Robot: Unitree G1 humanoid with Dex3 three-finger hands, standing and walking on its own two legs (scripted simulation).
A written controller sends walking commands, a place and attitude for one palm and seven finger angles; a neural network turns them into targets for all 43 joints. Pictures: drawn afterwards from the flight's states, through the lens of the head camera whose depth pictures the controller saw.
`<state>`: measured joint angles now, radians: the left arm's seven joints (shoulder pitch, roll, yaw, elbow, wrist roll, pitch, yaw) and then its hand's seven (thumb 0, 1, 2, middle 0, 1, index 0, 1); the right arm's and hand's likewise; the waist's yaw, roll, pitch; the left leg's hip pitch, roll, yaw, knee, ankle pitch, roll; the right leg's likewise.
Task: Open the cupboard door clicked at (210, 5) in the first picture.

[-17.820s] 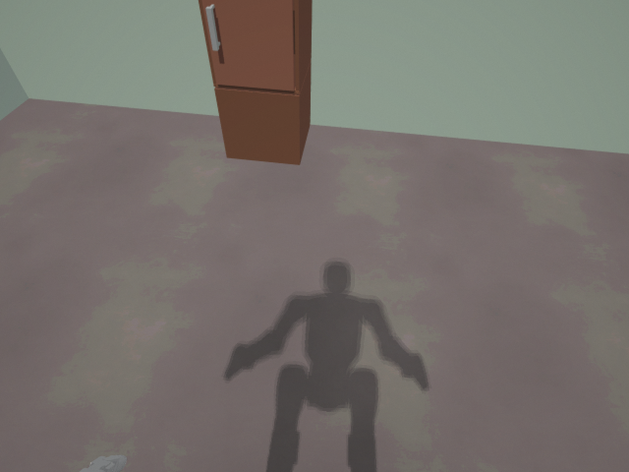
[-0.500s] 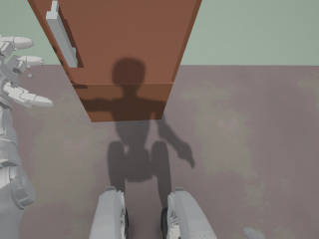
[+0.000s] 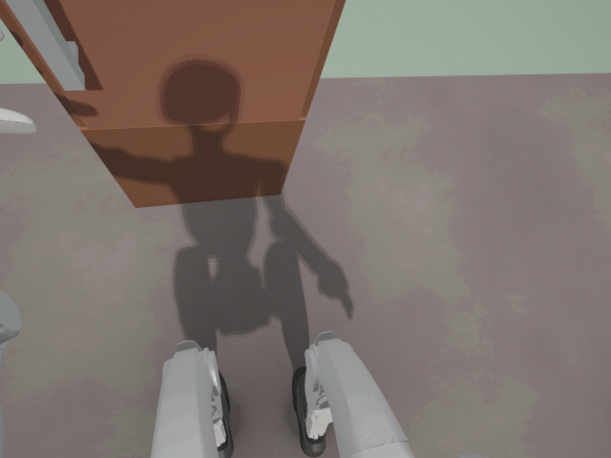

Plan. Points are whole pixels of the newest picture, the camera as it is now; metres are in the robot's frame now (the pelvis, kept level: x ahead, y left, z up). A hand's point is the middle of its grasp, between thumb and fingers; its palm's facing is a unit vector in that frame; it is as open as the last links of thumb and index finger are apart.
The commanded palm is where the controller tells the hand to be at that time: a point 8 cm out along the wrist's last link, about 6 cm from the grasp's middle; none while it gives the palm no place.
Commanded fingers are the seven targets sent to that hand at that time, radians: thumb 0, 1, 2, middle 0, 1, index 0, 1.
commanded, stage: move the hooked fingers beside the handle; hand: left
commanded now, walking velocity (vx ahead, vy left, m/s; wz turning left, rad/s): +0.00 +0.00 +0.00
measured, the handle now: (43, 14) +0.59 +0.24 +0.07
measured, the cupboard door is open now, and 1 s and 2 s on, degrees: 0 0 0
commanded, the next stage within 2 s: slide the fingers in behind the handle in 0.62 s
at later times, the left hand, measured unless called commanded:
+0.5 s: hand out of the picture +0.53 +0.29 +0.06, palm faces +0.10 -0.99 -0.02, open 14.0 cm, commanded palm +0.52 +0.31 +0.06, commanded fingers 0.00 -0.50 0.30 -0.30 -1.20 -0.30 -1.20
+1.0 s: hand (3, 66) +0.53 +0.27 +0.06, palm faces +0.09 -1.00 -0.01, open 14.0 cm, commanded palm +0.52 +0.29 +0.06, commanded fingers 0.00 -0.50 0.30 -0.30 -1.20 -0.30 -1.20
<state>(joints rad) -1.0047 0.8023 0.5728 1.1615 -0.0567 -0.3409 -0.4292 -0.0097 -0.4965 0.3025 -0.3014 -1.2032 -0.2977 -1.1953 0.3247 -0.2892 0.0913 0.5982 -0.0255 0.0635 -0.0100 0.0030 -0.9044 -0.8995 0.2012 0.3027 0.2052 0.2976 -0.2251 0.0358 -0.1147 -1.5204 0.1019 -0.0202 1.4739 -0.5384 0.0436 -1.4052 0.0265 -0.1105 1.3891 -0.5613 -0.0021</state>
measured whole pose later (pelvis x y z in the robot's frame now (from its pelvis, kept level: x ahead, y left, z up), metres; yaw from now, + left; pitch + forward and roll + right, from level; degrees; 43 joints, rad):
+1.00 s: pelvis +0.01 +0.00 +0.01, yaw +1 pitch +31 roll -7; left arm -0.95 0.67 0.51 1.13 -0.07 -0.38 -0.35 -0.01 -0.50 0.30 -0.30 -1.20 -0.30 -1.20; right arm 0.30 -0.27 0.08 0.61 -0.03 0.07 0.00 0.00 -0.90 -0.90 0.20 0.30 0.21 0.30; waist -0.21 0.03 -0.13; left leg -1.45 0.09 -0.02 1.42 -0.53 0.04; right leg -1.33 0.02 -0.11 1.34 -0.56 0.00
